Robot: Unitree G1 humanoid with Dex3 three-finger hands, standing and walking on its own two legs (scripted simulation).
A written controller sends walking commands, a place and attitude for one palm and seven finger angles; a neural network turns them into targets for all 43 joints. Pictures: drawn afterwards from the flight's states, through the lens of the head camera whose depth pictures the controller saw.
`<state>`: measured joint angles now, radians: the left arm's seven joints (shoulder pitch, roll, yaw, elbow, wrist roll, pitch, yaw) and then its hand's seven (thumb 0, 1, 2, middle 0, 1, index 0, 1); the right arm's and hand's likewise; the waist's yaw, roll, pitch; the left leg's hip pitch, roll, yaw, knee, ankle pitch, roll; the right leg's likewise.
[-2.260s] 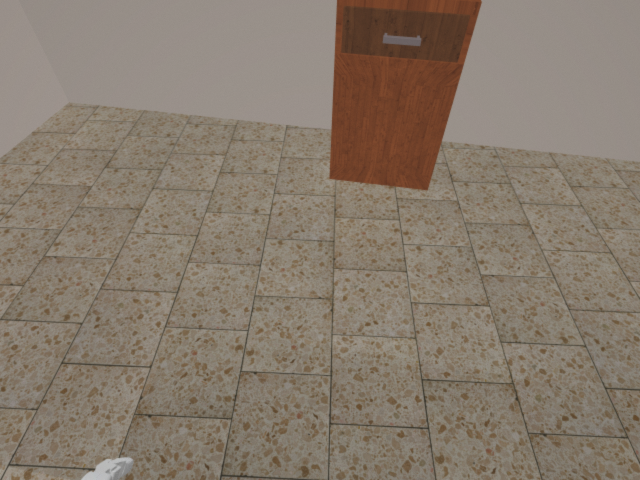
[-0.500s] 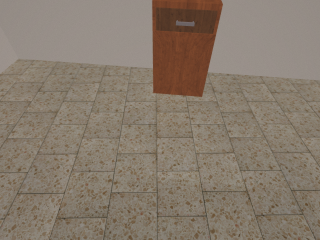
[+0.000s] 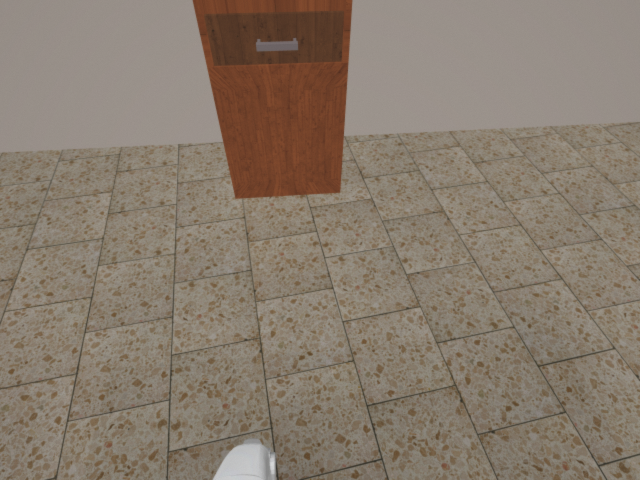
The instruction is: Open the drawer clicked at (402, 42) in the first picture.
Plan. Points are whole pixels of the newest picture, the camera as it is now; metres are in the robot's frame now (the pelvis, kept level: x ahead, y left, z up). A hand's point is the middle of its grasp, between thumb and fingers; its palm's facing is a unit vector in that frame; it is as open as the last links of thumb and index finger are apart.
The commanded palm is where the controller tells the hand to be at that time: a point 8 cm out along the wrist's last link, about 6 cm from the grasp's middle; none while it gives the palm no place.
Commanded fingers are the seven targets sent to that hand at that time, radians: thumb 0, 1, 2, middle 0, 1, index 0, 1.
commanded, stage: walk to a spot facing it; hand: left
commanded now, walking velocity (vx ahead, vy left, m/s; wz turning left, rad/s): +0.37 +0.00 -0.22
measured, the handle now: (277, 43) +1.37 +0.24 -0.07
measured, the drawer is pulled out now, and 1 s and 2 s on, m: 0.00 0.00 0.00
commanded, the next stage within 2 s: turn to face it in 1.12 s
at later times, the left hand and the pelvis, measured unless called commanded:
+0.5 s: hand (191, 371) +0.31 +0.25 -0.17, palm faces -0.13 -0.98 -0.16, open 7.4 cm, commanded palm none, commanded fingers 0.00 0.90 0.90 -0.20 -0.30 -0.20 -0.30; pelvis +0.21 +0.07 +0.00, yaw -11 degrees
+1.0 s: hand (279, 266) +0.53 +0.13 -0.17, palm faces -0.27 -0.94 -0.23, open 7.1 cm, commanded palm none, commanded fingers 0.00 0.90 0.90 -0.20 -0.30 -0.20 -0.30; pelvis +0.41 -0.04 +0.00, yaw -19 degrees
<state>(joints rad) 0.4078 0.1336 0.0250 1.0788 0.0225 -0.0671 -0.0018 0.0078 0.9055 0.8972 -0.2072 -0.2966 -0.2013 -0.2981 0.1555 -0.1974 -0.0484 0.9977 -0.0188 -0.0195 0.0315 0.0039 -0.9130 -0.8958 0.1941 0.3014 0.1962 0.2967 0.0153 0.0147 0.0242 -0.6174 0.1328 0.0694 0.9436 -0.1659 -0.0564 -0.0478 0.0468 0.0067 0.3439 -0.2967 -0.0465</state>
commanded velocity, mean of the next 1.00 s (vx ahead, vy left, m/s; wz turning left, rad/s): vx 0.36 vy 0.00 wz -0.24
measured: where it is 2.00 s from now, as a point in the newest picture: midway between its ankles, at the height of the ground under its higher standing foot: (350, 364)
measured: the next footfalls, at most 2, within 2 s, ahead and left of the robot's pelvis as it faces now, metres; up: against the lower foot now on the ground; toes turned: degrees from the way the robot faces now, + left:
left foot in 0.16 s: +0.22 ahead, +0.14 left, +0.00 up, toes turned +6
right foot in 0.78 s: +0.43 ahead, -0.12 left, +0.00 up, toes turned -26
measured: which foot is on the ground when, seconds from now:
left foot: up 0.00-0.14, down 0.16-0.78, up 0.80-1.00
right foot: down 0.00-0.16, up 0.18-0.76, down 0.78-1.00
